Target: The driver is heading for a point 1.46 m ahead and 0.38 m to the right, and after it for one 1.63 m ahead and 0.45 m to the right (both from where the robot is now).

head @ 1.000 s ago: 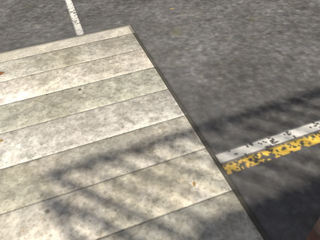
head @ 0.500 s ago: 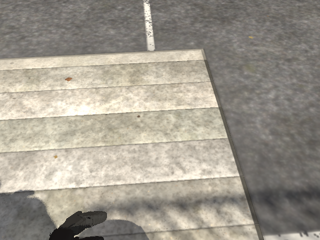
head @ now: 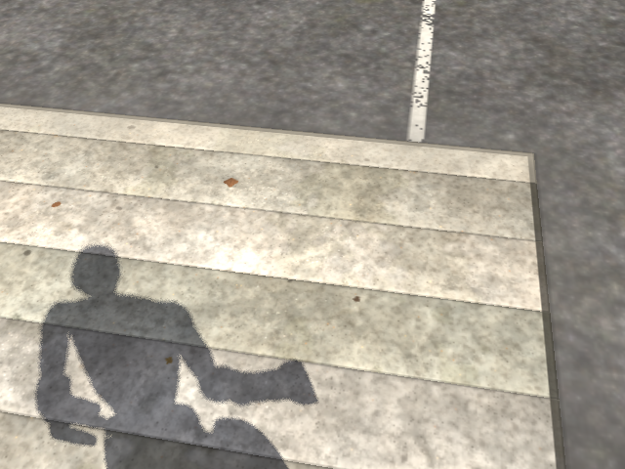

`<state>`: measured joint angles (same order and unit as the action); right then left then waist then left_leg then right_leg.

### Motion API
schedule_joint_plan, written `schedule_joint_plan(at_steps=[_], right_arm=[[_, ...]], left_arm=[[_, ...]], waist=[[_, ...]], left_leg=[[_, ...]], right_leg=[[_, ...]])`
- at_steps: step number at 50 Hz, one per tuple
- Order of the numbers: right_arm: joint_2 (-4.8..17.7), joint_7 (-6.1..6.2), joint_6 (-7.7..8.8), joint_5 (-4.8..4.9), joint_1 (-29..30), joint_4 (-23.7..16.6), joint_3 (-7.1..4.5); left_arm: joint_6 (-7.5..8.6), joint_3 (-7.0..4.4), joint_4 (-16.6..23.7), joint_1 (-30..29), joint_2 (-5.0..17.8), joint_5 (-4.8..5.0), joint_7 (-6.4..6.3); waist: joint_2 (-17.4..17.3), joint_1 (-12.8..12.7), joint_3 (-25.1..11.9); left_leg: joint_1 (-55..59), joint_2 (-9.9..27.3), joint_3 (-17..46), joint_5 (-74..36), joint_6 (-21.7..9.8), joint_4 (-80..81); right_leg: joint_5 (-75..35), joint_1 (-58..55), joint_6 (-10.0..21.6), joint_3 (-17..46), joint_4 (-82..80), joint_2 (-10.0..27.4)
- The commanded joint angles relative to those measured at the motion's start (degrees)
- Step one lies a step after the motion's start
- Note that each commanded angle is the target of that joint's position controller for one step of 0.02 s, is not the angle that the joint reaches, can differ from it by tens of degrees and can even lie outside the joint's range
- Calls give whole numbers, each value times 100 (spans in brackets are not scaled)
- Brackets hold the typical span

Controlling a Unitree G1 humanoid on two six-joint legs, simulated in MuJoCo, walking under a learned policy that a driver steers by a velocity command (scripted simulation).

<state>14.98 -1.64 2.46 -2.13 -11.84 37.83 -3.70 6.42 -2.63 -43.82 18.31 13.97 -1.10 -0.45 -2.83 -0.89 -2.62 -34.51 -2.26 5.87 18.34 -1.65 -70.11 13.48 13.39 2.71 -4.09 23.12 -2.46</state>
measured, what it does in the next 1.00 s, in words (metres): walks ahead, turning right: left foot, then right foot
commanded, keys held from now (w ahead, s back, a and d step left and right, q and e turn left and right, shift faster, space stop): w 0.22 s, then w+e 0.78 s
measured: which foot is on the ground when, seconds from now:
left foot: up 0.00-0.22, down 0.24-0.76, up 0.78-1.00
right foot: down 0.00-0.24, up 0.26-0.76, down 0.78-1.00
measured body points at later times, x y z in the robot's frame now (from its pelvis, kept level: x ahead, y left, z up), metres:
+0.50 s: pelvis +0.26 +0.05 +0.01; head +0.27 +0.06 +0.46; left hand +0.39 +0.30 -0.12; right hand +0.28 -0.22 -0.11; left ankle +0.23 +0.12 -0.74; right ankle +0.32 -0.10 -0.66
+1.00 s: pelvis +0.53 -0.04 +0.00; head +0.55 -0.06 +0.45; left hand +0.68 +0.20 -0.12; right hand +0.58 -0.33 -0.11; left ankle +0.62 +0.11 -0.66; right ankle +0.51 -0.08 -0.74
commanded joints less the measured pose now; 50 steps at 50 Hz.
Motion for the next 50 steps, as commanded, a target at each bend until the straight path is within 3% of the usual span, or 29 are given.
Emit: schedule_joint_plan(at_steps=[1, 4, 6, 8, 10, 11, 12, 13, 14, 15, 16, 18, 19, 23, 28, 32, 33, 35, 37, 38, 39, 40, 41, 42, 43, 44, 46, 48, 50], right_arm=[[222, -112, -48, -82, -127, -384, 11], [-19, -193, -26, 5, 488, -535, 181], [79, -201, -9, 44, 815, -606, 155], [169, -112, 39, 30, 994, -719, 129], [232, -11, 97, -34, 569, -626, 75], [387, 47, 154, -113, -214, -394, -8], [753, 148, 209, -213, -1327, -252, -124], [1340, 226, 209, -248, -1611, -303, -212], [1178, 271, 113, 18, -1493, -370, -238], [801, 281, 119, 76, -1129, -299, -125], [529, 240, 161, 100, -916, -195, -33], [276, 201, 240, 123, -706, -86, 48], [257, 189, 288, 114, -735, -35, 52], [381, 196, 429, 81, -867, 219, 0], [418, 227, 404, 104, -1140, 497, -33], [554, 304, 359, 90, -1505, 749, -68], [612, 315, 330, 88, -1529, 810, -73], [732, 348, 275, 79, -1469, 863, -88], [924, 381, 188, 63, -1406, 924, -124], [1000, 386, 140, 81, -1361, 908, -132], [933, 386, 136, 81, -1329, 784, -102], [231, 236, 173, 157, -1591, 356, 63], [617, 201, 237, 63, -837, 193, -14], [595, 165, 310, 130, -340, 1, 3], [525, 162, 377, 150, -385, 18, 51], [509, 164, 345, 94, -446, 58, 52], [484, 155, 114, -64, -704, 129, 58], [407, 120, -33, -90, -658, 108, 81], [357, 102, -68, -70, -206, -33, 106]], left_arm=[[126, -25, 177, 1, 401, 19, 23], [80, -70, 74, 62, 608, 35, 75], [42, -136, 10, 285, 842, 70, 135], [17, -161, -110, 488, 931, 67, 117], [-49, -157, -192, 549, 972, 99, 92], [-65, -120, -238, 670, 860, 91, 71], [-102, -55, -61, 588, 688, 80, 66], [-131, 74, 208, 1034, 58, 120, 82], [-177, -93, 208, 820, 678, -34, 59], [-209, -127, 342, 284, 686, -54, 84], [-220, -94, 365, 140, 566, -10, 122], [-379, -83, 192, 458, 414, -72, 177], [-447, -79, 144, 564, 362, -96, 195], [-546, -81, 175, 12, 280, -66, 258], [-541, -9, 375, -881, 140, -34, 299], [-529, 23, 703, -1694, 127, -85, 433], [-537, 22, 775, -1766, 153, -96, 445], [-543, -15, 803, -1632, 221, -110, 419], [-540, -108, 660, -931, 384, -128, 370], [-484, -197, 441, -147, 517, -156, 319], [-455, -351, 190, 739, 917, -224, 241], [-475, -546, 262, 670, 1647, -158, 149], [-540, -535, 380, 762, 1534, 53, 123], [-563, -501, 286, 528, 1416, 46, 65], [-555, -422, 237, 317, 1135, 45, 44], [-521, -364, 249, 97, 952, 56, 44], [-433, -275, 310, -134, 722, 110, 70], [-344, -291, 249, -49, 840, 104, 92], [-321, -315, 183, 151, 950, 89, 91]], waist=[[1017, 277, 125], [960, 139, 306], [898, -1, 364], [668, -105, 427], [612, 110, 267], [466, 393, -158], [-85, 924, -839], [-1337, 653, -1442], [-860, 821, -1338], [-384, 608, -551], [-299, 435, -133], [-242, 41, 177], [-331, -30, 164], [-54, -34, 381], [-79, 154, 601], [-86, 418, 833], [-78, 399, 861], [-156, 292, 707], [-335, -35, 267], [-202, -395, -185], [226, -772, -745], [1827, -373, -1251], [919, -680, -1542], [601, -573, -628], [276, -285, -169], [147, -36, 106], [264, 246, 97], [354, 313, 157], [412, 210, 333]], left_leg=[[-551, 353, -200, -510, 111, 927], [412, 442, -587, -1132, 6, 2537], [641, 419, -777, -1252, -98, 2977], [805, 349, -988, -1165, -249, 3343], [1531, 55, -1160, -815, -374, 3843], [2565, 16, -1013, -729, -522, 3891], [3859, 1036, 207, 117, -820, 4102], [5027, 2719, 2930, 637, -1385, 4856], [4709, 2766, 3782, 713, -1605, 5440], [4072, 2455, 2668, 528, -1417, 5352], [3411, 2163, 1914, -104, -1228, 5466], [2492, 1770, 846, -918, -844, 5812], [2321, 1751, 621, -1306, -858, 5902], [2603, 1650, -222, -1839, -844, 6296], [2952, 1415, -1127, -2339, -650, 6303], [3420, 1584, -1504, -2812, -563, 6166], [3649, 1686, -1554, -3133, -548, 6034], [3983, 1727, -1779, -4774, -459, 5430], [4120, 1738, -1954, -6360, -418, 4150], [3802, 1643, -2053, -6090, -352, 2978], [2663, 1515, -2040, -4565, -216, 1402], [-36, 386, -1882, 651, 139, -910], [-802, 77, -548, 1086, 136, -1487], [-1170, 440, -322, 467, 69, -1272], [-887, 648, -366, 51, 53, -676], [-561, 776, -357, 0, 87, -267], [16, 853, -351, 11, 226, 153], [6, 836, -447, -46, 346, 532], [-199, 836, -535, -483, 440, 1093]], right_leg=[[-2531, -437, 889, 1092, -1106, 1335], [-2335, 120, 682, 619, -1337, 1140], [-1862, -21, 636, 701, -1351, 1288], [-1867, -347, 611, 779, -1228, 1519], [-2848, -535, 469, 517, -373, 1411], [-3232, -305, 353, 268, 636, 1188], [-2090, 555, 216, 56, 2303, 925], [1534, 2250, 12, -100, 4342, 36], [1652, 2956, 84, 529, 5068, 26], [1092, 3124, 138, 688, 5106, 346], [757, 2970, 120, 727, 4848, 514], [554, 2290, 2, 765, 4376, 689], [495, 2095, -56, 740, 4315, 674], [-412, 2669, -114, 816, 3975, 697], [-1317, 2774, -94, 465, 2778, 674], [-1325, 2509, 160, -35, 1721, 635], [-1122, 2505, 228, -116, 1587, 599], [-579, 2075, 441, -374, 1342, 299], [65, 1236, 708, -555, 1270, -153], [-7, 228, 869, -495, 870, -379], [370, -1274, 1125, 433, 625, 138], [415, -3165, 2128, 3526, 300, 1968], [379, -3243, 2236, 4917, -548, 2191], [-183, -2618, 2024, 3898, -648, 2051], [-898, -1824, 1764, 3289, -697, 1849], [-1454, -1214, 1555, 2798, -754, 1554], [-1975, -570, 1419, 2257, -909, 1176], [-2197, -287, 1471, 2034, -1026, 1000], [-2062, -165, 1397, 1929, -1148, 861]])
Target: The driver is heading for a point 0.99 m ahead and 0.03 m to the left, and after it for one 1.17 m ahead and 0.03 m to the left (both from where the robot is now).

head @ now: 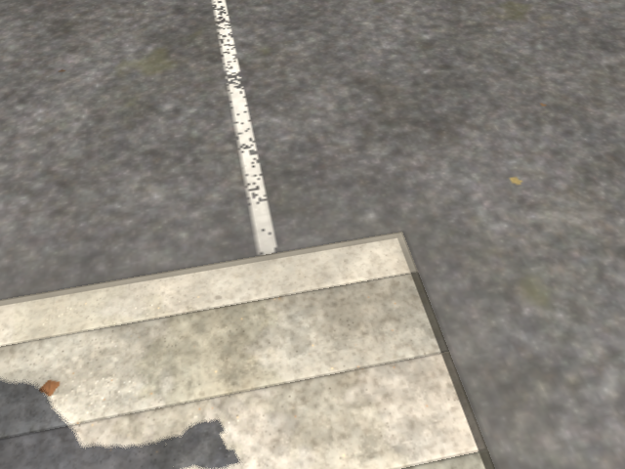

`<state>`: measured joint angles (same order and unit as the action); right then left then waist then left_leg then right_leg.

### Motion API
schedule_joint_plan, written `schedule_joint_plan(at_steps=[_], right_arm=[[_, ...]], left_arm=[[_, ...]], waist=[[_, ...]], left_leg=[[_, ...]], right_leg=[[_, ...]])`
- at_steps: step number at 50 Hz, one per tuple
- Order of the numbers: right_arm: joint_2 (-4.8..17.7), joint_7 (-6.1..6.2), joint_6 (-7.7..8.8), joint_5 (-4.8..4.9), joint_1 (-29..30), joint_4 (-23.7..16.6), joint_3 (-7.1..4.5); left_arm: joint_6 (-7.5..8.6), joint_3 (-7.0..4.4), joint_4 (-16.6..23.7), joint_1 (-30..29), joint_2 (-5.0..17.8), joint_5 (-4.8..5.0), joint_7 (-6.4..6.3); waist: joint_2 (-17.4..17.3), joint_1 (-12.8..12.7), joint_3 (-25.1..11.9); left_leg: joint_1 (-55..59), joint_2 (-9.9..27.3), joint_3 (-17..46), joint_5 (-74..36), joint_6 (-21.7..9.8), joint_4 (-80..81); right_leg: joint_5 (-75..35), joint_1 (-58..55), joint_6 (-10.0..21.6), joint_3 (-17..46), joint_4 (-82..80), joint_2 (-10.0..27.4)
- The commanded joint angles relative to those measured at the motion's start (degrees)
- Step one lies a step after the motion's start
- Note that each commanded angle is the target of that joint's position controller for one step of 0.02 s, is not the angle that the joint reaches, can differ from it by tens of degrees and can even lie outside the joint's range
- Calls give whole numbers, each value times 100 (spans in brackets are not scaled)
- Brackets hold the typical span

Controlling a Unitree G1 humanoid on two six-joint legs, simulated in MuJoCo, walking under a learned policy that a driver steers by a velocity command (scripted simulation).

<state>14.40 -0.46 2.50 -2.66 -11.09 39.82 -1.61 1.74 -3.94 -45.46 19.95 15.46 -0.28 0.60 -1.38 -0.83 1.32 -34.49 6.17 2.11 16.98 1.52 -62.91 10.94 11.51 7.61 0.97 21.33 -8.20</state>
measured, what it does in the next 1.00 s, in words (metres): walks ahead: left foot, then right foot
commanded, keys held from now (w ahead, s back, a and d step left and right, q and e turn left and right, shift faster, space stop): w+e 0.24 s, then w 0.50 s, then w+q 0.26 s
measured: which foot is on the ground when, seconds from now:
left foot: up 0.00-0.26, down 0.28-0.78, up 0.80-1.00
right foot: down 0.00-0.30, up 0.32-0.74, down 0.76-1.00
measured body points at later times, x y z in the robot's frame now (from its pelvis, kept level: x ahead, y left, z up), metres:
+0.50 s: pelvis +0.29 +0.04 +0.00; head +0.31 +0.06 +0.45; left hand +0.46 +0.28 -0.12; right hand +0.28 -0.24 -0.11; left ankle +0.32 +0.13 -0.74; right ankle +0.25 -0.08 -0.67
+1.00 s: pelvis +0.53 -0.07 +0.01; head +0.54 -0.09 +0.46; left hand +0.64 +0.18 -0.11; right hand +0.55 -0.34 -0.13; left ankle +0.58 +0.07 -0.66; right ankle +0.50 -0.14 -0.74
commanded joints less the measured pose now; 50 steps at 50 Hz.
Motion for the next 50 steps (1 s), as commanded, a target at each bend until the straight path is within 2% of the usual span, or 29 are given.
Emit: schedule_joint_plan(at_steps=[1, 6, 9, 11, 12, 13, 14, 15, 16, 17, 18, 19, 21, 23, 26, 30, 34, 36, 37, 38, 39, 40, 41, 42, 43, 45, 47, 48, 50], right_arm=[[409, -22, -71, -10, 4, -312, -91], [397, -73, -7, 66, 1070, -562, -34], [482, -89, 71, 112, 1400, -716, -32], [613, -71, 116, 124, 1039, -659, -75], [716, -33, 141, 128, 595, -533, -123], [836, 26, 194, 93, -173, -292, -193], [1135, 110, 267, -12, -1024, -156, -284], [1638, 186, 258, -131, -1526, -206, -380], [1676, 149, 181, -21, -1266, -150, -425], [1100, 118, 141, 49, -824, -211, -319], [722, 82, 149, 96, -584, -187, -233], [585, 67, 159, 84, -466, -125, -187], [564, 49, 243, 117, -580, 78, -169], [618, -1, 348, 170, -786, 237, -188], [674, -23, 368, 193, -911, 402, -211], [713, -58, 316, 219, -1156, 603, -231], [905, -49, 261, 207, -1497, 818, -279], [976, -29, 212, 190, -1506, 896, -292], [980, -15, 188, 205, -1482, 937, -285], [821, -11, 177, 219, -1587, 973, -230], [559, -14, 194, 221, -1459, 727, -136], [138, -12, 186, 329, -1916, 567, -61], [789, 49, 109, 172, -1447, 684, -231], [703, 2, 117, 208, -1165, 615, -242], [558, -25, 104, 241, -1106, 653, -213], [432, -91, -35, 124, -1246, 798, -212], [326, -150, -123, 118, -1185, 840, -226], [252, -180, -142, 105, -1051, 744, -210], [273, -208, -163, 86, -568, 632, -222]], left_arm=[[146, -188, 317, 98, 811, 13, -12], [135, -218, 220, 618, 884, 6, -17], [121, -240, 245, 729, 981, -54, -68], [127, -261, 334, 472, 1081, -75, -103], [137, -274, 381, 288, 1145, -84, -97], [163, -258, 372, 194, 1122, -67, -72], [210, -175, 409, 258, 844, -32, -26], [244, -43, 581, 655, 309, 98, -17], [227, -60, 574, 1045, 528, -4, -13], [154, -78, 374, 850, 677, -119, -35], [137, -53, 405, 381, 642, -167, 23], [119, -33, 461, 144, 552, -169, 67], [26, 4, 441, 122, 467, -234, 133], [-17, 20, 458, 67, 440, -234, 154], [-19, 92, 658, -570, 363, -234, 190], [28, 249, 887, -1498, 150, -170, 262], [62, 239, 1002, -1869, 266, -146, 208], [96, 208, 967, -1690, 323, -175, 157], [136, 171, 810, -1227, 351, -216, 119], [209, 79, 520, -396, 537, -304, 59], [259, -48, 394, 708, 998, -419, -25], [201, -176, 367, 801, 1489, -331, -77], [159, -92, 419, 438, 1061, -172, -90], [178, 5, 431, -10, 750, -143, -83], [219, 63, 395, -223, 512, -140, -57], [300, 123, 315, -333, 292, -106, -76], [390, 125, 194, -214, 249, -87, -84], [425, 81, 144, -150, 405, -70, -91], [448, 68, 11, -1, 362, -64, -103]], waist=[[320, 114, 16], [485, -353, 47], [523, -440, 56], [580, -193, 18], [594, 31, -103], [377, 404, -443], [-73, 748, -1082], [-1068, 693, -1811], [-1751, 339, -1900], [-735, 218, -1057], [-147, 251, -507], [-142, 165, -266], [-464, 57, -132], [-471, -4, -201], [-412, 29, -18], [-416, 258, 149], [-376, 366, 207], [-360, 250, 157], [-250, 8, -35], [22, -285, -523], [741, -764, -1350], [2038, -515, -1777], [857, -501, -1097], [651, -282, -513], [569, -133, -269], [765, 78, -61], [559, 156, -1], [744, 193, -4], [564, 118, 221]], left_leg=[[-301, -11, -170, -627, 150, 714], [-366, -250, -174, -1594, 130, 2110], [-140, -404, -113, -1517, 40, 2620], [609, -522, -47, -1189, -89, 3015], [1300, -666, -103, -901, -177, 3157], [2263, -766, -217, -881, -310, 3448], [3494, -57, 452, -318, -570, 3585], [4785, 1440, 2724, 830, -1013, 4059], [4741, 1860, 4684, 1054, -1481, 4771], [4037, 1689, 4012, 1533, -1464, 4758], [3350, 1353, 3104, 1185, -1371, 4823], [2945, 1043, 2369, 581, -1210, 4933], [2551, 711, 1538, -742, -1134, 5037], [2592, 686, 1189, -1635, -1236, 5086], [2638, 636, 747, -1692, -1307, 5395], [2442, 382, 174, -1776, -1179, 5504], [2843, 643, 228, -2155, -1103, 5233], [3067, 716, 204, -2802, -1036, 4795], [3055, 586, 22, -3501, -943, 4164], [2669, 290, -177, -3641, -831, 3045], [1674, -21, -414, -2011, -695, 1297], [-45, -953, -553, 1335, -541, -368], [-459, -649, 91, 1086, -639, -733], [-405, -442, 199, 537, -673, -571], [-176, -290, 162, 218, -644, -315], [185, -174, 110, -29, -528, -74], [134, -225, 85, -279, -484, -116], [-3, -179, 51, -433, -441, -30], [-465, -106, 44, -801, -374, 149]], right_leg=[[-1692, 13, 846, 1416, -999, 1372], [-1825, -534, 610, 1567, -700, 1303], [-2100, -822, 536, 1865, -390, 1461], [-2207, -698, 350, 2053, -145, 1538], [-2624, -520, 239, 2061, 189, 1483], [-3012, -376, 100, 1815, 1007, 1228], [-2359, 128, -56, 1409, 2417, 854], [358, 1446, -253, 727, 4162, 135], [1992, 2341, -256, 638, 4895, -19], [1503, 2577, -230, 733, 5247, 399], [1079, 2491, -258, 642, 5036, 558], [892, 2376, -290, 604, 4701, 707], [821, 2096, -391, 555, 4365, 792], [710, 2134, -449, 508, 4181, 758], [145, 2520, -565, 301, 3498, 984], [-652, 2040, -631, -193, 2048, 1146], [-472, 1659, -478, -409, 1378, 1047], [-107, 1259, -324, -520, 1078, 884], [-106, 599, -228, -592, 736, 717], [-61, -612, -76, -409, 587, 757], [814, -1986, 235, 1143, 342, 2170], [1264, -2855, 783, 3551, -518, 3462], [1409, -2209, 608, 3284, -638, 3194], [936, -1566, 444, 2368, -715, 2920], [309, -1091, 277, 1724, -899, 2654], [-305, -580, 33, 895, -1133, 2298], [-1070, -543, -26, 380, -1212, 2150], [-1172, -526, 90, 316, -1295, 2291], [-1404, -652, 134, -27, -1413, 2256]])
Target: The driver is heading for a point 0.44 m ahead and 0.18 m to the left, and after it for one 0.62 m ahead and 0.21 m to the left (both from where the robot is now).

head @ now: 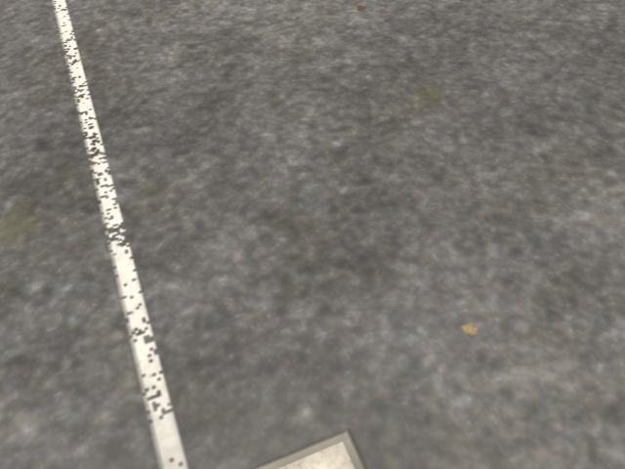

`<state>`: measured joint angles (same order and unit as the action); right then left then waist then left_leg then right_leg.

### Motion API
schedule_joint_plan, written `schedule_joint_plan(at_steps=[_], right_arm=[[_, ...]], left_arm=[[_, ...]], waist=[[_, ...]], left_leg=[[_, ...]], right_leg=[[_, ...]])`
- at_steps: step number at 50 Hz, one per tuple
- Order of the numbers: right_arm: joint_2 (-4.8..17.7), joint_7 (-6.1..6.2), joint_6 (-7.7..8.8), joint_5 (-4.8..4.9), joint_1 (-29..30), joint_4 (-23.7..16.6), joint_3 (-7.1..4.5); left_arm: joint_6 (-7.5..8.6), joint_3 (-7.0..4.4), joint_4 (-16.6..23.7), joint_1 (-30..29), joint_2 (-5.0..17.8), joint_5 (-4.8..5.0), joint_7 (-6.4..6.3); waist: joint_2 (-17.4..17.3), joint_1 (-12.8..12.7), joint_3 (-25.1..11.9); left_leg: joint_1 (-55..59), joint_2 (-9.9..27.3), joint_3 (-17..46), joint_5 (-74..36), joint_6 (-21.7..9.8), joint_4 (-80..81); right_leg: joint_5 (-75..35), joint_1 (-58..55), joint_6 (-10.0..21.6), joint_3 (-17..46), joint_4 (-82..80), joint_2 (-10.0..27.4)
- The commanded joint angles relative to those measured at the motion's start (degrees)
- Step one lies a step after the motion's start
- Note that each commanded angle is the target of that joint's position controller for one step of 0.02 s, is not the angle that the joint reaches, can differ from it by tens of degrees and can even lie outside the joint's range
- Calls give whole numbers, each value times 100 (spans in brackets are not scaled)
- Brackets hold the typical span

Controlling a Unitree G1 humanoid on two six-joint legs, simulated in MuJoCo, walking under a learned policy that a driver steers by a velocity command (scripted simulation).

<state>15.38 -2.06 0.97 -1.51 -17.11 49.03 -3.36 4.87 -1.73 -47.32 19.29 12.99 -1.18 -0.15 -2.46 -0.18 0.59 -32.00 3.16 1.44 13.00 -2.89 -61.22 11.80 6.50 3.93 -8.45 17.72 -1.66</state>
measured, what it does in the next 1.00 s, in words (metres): walks ahead, turning left: left foot, then right foot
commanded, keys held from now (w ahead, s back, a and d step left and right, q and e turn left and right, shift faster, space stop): w+q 0.42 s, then q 0.42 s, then no key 0.16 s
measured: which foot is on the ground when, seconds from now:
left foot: up 0.00-0.28, down 0.30-0.82, up 0.84-1.00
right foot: down 0.00-0.28, up 0.30-0.80, down 0.82-1.00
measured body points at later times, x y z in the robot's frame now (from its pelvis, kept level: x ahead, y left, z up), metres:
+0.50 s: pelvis +0.26 +0.07 -0.01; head +0.30 +0.09 +0.44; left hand +0.32 +0.35 -0.13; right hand +0.40 -0.18 -0.13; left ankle +0.27 +0.11 -0.75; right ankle +0.31 -0.09 -0.66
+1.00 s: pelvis +0.43 +0.08 -0.01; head +0.47 +0.08 +0.44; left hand +0.39 +0.37 -0.11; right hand +0.67 -0.10 -0.14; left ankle +0.32 +0.15 -0.66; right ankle +0.54 +0.04 -0.75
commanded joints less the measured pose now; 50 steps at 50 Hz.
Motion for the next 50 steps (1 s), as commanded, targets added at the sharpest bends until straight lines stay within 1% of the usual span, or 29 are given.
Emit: schedule_joint_plan(at_steps=[1, 5, 9, 12, 13, 14, 15, 16, 17, 18, 19, 20, 21, 22, 24, 26, 31, 34, 36, 38, 39, 40, 41, 42, 43, 44, 45, 47, 50], right_arm=[[164, -58, -12, -18, 206, -333, -45], [0, -143, 22, -12, 1017, -626, 58], [52, -203, 19, -43, 1575, -902, 92], [190, -138, 1, -65, 1215, -869, 26], [288, -104, 13, -68, 755, -758, -30], [430, -59, 59, -95, 36, -554, -120], [837, 31, 82, -165, -867, -295, -287], [1519, 120, 49, -122, -715, -374, -459], [1520, 126, -10, 87, -842, -470, -470], [1346, 185, -31, 99, -555, -394, -429], [1039, 206, -11, 118, -321, -373, -352], [851, 214, 28, 117, -76, -391, -297], [695, 221, 68, 150, 94, -419, -241], [647, 206, 123, 158, 162, -453, -209], [787, 172, 218, 165, 59, -416, -229], [909, 172, 209, 144, -95, -393, -258], [896, 245, 45, 160, -511, -371, -259], [927, 304, -47, 113, -709, -381, -278], [955, 335, -99, 63, -689, -432, -293], [1019, 352, -121, 35, -391, -556, -316], [1052, 340, -101, 62, -167, -626, -322], [1013, 312, -47, 151, 70, -709, -302], [629, 291, 13, 244, -117, -932, -190], [570, 335, -60, 291, -926, -933, -221], [930, 379, -176, 6, -1075, -633, -268], [958, 331, -236, -48, -679, -597, -293], [849, 283, -295, -28, -459, -637, -272], [693, 182, -421, 18, -377, -655, -215], [592, 152, -467, 72, -293, -677, -145]], left_arm=[[127, -151, 146, 124, 579, 10, -30], [125, -154, -44, 260, 601, 8, -47], [76, -193, -292, 577, 755, 0, -109], [-13, -238, -368, 511, 983, -22, -174], [-73, -266, -373, 462, 1082, -41, -189], [-129, -283, -348, 415, 1158, -30, -189], [-138, -261, -226, 378, 1096, -37, -168], [-105, -117, 150, 664, 369, 19, -33], [-40, -206, 360, -5, 832, -9, -9], [37, -182, 511, -444, 805, 43, 15], [104, -145, 491, -433, 762, 55, 8], [76, -151, 432, -387, 734, -1, -3], [-32, -143, 411, -233, 715, -101, -1], [-150, -146, 378, -143, 692, -143, 2], [-305, -131, 410, -119, 578, -134, 4], [-359, -116, 512, -358, 526, -111, -4], [-398, -80, 837, -1256, 599, -40, -16], [-373, -58, 967, -1635, 688, 0, -36], [-326, -52, 999, -1672, 765, 20, -58], [-265, -73, 911, -1296, 888, 41, -98], [-224, -93, 828, -963, 953, 32, -131], [-142, -119, 725, -473, 1029, -26, -183], [-104, -199, 756, 18, 1475, -65, -267], [-244, -248, 879, -214, 1687, 42, -243], [-336, -190, 893, -301, 1253, 144, -203], [-365, -76, 944, -520, 854, 134, -204], [-412, -25, 970, -804, 711, 86, -204], [-426, -42, 935, -969, 797, -7, -215], [-380, -67, 818, -881, 846, -28, -160]], waist=[[619, 32, 328], [634, -83, 468], [591, -195, 597], [762, 46, 239], [798, 258, -40], [711, 580, -459], [247, 973, -988], [-1181, 487, -1392], [-485, 782, -1733], [-126, 651, -881], [236, 408, -368], [420, 154, -104], [377, -45, -89], [338, -137, -89], [335, -237, -95], [224, -184, -128], [-171, 207, -247], [-199, 396, -218], [-232, 410, -186], [-289, 200, -185], [-310, -3, -228], [-139, -321, -377], [804, -349, -1125], [1928, 70, -1701], [1074, 176, -1494], [633, 130, -921], [545, 199, -600], [1058, 220, -334], [1013, 232, -468]], left_leg=[[-865, 193, 75, -566, 94, 136], [-661, 132, -311, -1330, 52, 1455], [-420, -6, -736, -1149, -245, 2298], [298, -497, -1074, -332, -597, 2470], [802, -715, -1119, -9, -744, 2528], [1748, -887, -1021, 19, -916, 2859], [3153, -423, -160, 405, -1192, 3223], [4839, 1349, 2877, 487, -2058, 3594], [5037, 1640, 4369, 399, -2305, 4414], [4484, 1534, 3390, 14, -2086, 4518], [3656, 1324, 2779, -678, -1837, 4591], [3052, 999, 2283, -1276, -1597, 4639], [2639, 768, 1916, -1713, -1498, 4713], [2401, 669, 1680, -2502, -1464, 4705], [2164, 492, 1270, -4012, -1427, 4569], [2111, 292, 1027, -4686, -1253, 4421], [2529, 83, 1152, -4724, -780, 4054], [2984, 178, 1495, -4684, -747, 3765], [3142, 216, 1738, -4723, -741, 3472], [2958, 146, 1980, -4559, -587, 3131], [2743, -22, 2046, -4407, -443, 2845], [2343, -299, 1970, -4027, -237, 2231], [1661, -687, 1411, -1685, 6, 793], [663, -1685, 561, 2780, 105, -343], [576, -1135, 578, 2525, 124, -971], [549, -1029, 570, 2088, 188, -1047], [556, -900, 533, 1787, 270, -897], [756, -877, 426, 1392, 414, -779], [959, -925, 359, 1253, 452, -221]], right_leg=[[-1612, -244, 488, 744, -1057, 1551], [-2071, -295, 396, 64, -1017, 1413], [-2815, -855, 323, -262, -776, 1618], [-5234, -1326, 214, -538, 301, 1680], [-5742, -1346, 207, -594, 1091, 1682], [-5394, -1010, 157, -639, 2221, 1641], [-3879, 47, -5, -670, 3860, 1469], [1481, 2606, -351, -495, 6048, 341], [1851, 3415, -369, 868, 6698, -24], [1204, 3832, -298, 1101, 6471, 382], [770, 3570, -285, 1044, 5879, 603], [672, 3210, -315, 1056, 5439, 739], [665, 2825, -394, 1079, 5180, 794], [710, 2580, -476, 1053, 5014, 785], [679, 2456, -628, 931, 4652, 707], [313, 2517, -707, 828, 4234, 612], [-517, 2732, -701, 850, 3200, 404], [-501, 2866, -638, 949, 2700, 256], [-281, 2716, -552, 1041, 2321, 132], [-94, 2024, -397, 1142, 1686, 12], [-245, 1409, -295, 1122, 1152, -76], [-1185, 457, -157, 1242, 469, 136], [-3107, -896, 209, 2436, 611, 1666], [-5177, -1468, 1184, 4049, 556, 2966], [-4582, -923, 1298, 3986, 622, 2824], [-3861, -363, 1148, 3256, 488, 2381], [-3036, 53, 941, 2694, 255, 1986], [-2524, 596, 806, 2027, -3, 1504], [-2405, 685, 859, 1683, -51, 1427]])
